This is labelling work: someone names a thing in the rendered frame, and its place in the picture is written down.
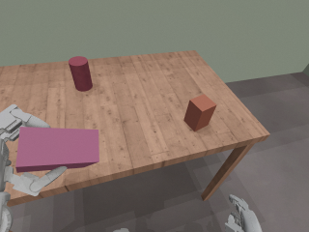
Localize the sponge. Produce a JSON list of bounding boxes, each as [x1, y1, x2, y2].
[[15, 127, 99, 173]]

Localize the table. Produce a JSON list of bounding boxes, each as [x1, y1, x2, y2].
[[0, 50, 270, 232]]

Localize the robot left hand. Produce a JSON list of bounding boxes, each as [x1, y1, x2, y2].
[[0, 104, 67, 196]]

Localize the robot right hand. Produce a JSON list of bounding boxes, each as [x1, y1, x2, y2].
[[225, 194, 263, 232]]

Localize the robot left forearm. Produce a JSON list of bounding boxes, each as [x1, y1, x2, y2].
[[0, 191, 14, 232]]

